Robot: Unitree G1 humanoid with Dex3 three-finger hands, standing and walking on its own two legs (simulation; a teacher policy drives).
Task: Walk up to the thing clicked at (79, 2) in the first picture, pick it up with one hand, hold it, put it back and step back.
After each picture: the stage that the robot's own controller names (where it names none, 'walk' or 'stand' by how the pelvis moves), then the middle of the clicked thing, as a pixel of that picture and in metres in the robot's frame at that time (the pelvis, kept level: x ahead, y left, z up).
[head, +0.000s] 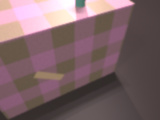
stand; out of the picture +1.01 +0.05 +0.08
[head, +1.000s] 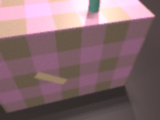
walk; out of the picture +0.93 +0.00 +0.11
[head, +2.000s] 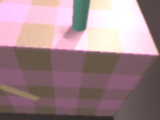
walk; (81, 2) +0.65 +0.08 +0.13
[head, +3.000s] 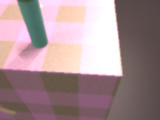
stand; (33, 18) +0.55 +0.23 +0.12
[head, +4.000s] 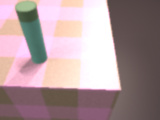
stand; (33, 36) +0.52 +0.22 +0.09
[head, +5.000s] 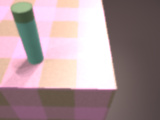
stand; (29, 36) +0.52 +0.23 +0.08
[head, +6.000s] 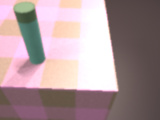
stand; (32, 36) +0.52 +0.22 +0.08
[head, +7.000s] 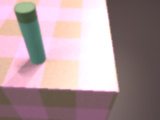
stand; (32, 37) +0.52 +0.22 +0.08
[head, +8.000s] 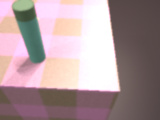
rise first; (31, 35) +0.51 +0.22 +0.08
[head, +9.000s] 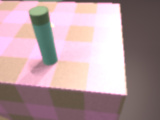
rise first; (45, 38) +0.53 +0.21 +0.09
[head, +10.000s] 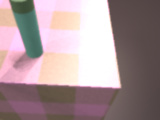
go down; (29, 28) +0.53 +0.19 +0.10
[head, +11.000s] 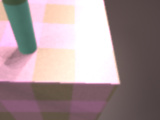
go down; (21, 22) +0.52 +0.20 +0.12
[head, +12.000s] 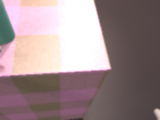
close in; out of the picture +0.52 +0.22 +0.15
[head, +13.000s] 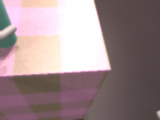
lift; out of the picture +0.51 +0.22 +0.15
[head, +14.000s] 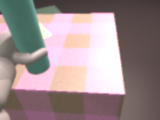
lift; (25, 29) +0.33 +0.16 +0.30
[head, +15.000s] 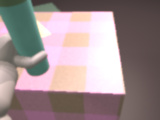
hold; (25, 33) +0.33 +0.16 +0.29
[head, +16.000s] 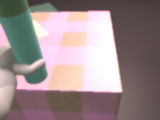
hold; (24, 42) +0.33 +0.17 +0.26
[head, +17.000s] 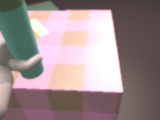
hold; (19, 36) +0.33 +0.18 +0.28
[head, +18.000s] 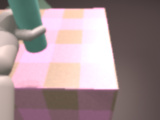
crouch; (25, 8) +0.41 +0.16 +0.31
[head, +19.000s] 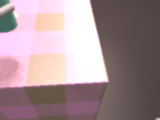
lower; out of the picture +0.51 +0.22 +0.28
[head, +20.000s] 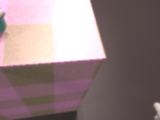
lower; out of the picture +0.55 +0.22 +0.17
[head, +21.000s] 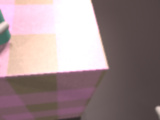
lower; out of the picture +0.52 +0.22 +0.15
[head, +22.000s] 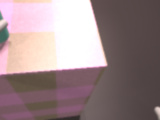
lower; out of the picture +0.52 +0.22 +0.16
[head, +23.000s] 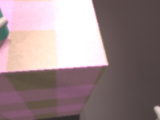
lower; out of the picture +0.53 +0.23 +0.16
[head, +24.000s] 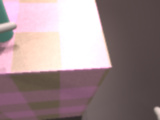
open; out of the picture +0.52 +0.22 +0.15
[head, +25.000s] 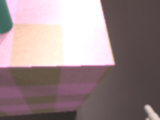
sink last; out of the picture +0.52 +0.22 +0.16
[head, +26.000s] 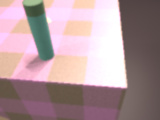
sink last; (40, 32) +0.53 +0.22 +0.13
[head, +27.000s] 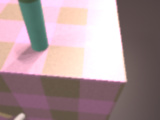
stand; (34, 20) +0.53 +0.21 +0.14
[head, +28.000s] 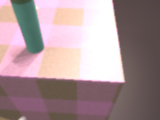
stand; (28, 21) +0.52 +0.22 +0.15
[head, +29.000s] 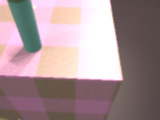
stand; (25, 20) +0.52 +0.22 +0.15
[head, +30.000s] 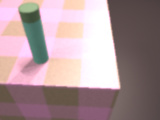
stand; (35, 36) +0.53 +0.22 +0.09
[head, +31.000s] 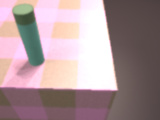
stand; (31, 38) +0.52 +0.23 +0.08
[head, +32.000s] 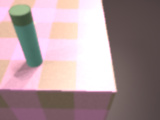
stand; (28, 39) +0.51 +0.23 +0.08
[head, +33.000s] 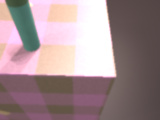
walk; (24, 22) +0.53 +0.24 +0.09
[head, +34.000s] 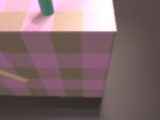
walk; out of the picture +0.77 +0.23 +0.10
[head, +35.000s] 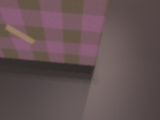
stand; out of the picture +1.14 +0.21 +0.10
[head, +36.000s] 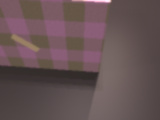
stand; out of the picture +1.15 +0.20 +0.10
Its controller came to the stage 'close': yes
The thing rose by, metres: 0.20
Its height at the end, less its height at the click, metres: +0.00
